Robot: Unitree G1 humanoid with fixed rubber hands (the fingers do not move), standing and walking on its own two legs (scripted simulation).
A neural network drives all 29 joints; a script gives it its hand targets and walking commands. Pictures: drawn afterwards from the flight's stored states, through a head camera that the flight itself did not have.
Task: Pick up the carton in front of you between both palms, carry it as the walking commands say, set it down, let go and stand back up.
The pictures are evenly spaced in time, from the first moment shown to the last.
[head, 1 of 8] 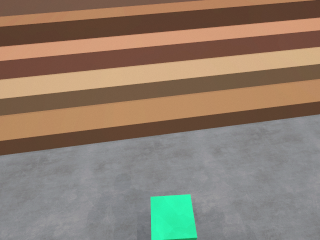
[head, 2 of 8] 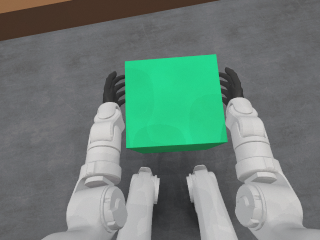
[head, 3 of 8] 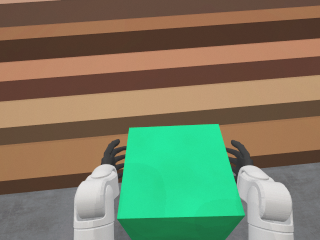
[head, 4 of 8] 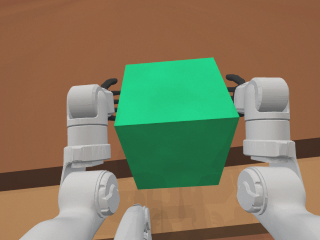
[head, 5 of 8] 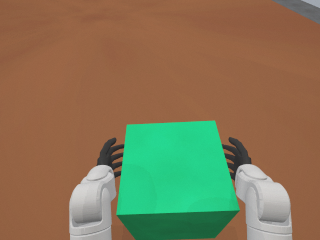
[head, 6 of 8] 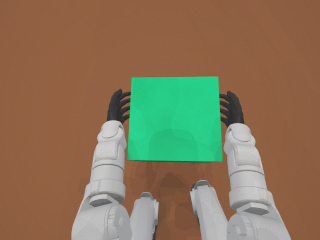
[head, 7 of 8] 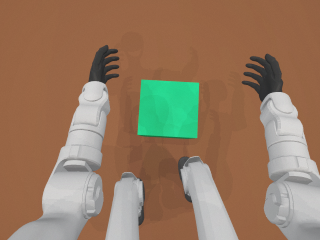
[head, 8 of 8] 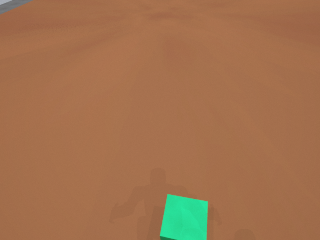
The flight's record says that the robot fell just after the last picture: no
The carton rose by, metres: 2.12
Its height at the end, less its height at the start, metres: +1.35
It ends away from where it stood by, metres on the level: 4.54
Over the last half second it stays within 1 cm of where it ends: yes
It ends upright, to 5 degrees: yes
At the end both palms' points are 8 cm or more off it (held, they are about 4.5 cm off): yes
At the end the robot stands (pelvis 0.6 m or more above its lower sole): yes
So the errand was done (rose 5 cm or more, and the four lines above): yes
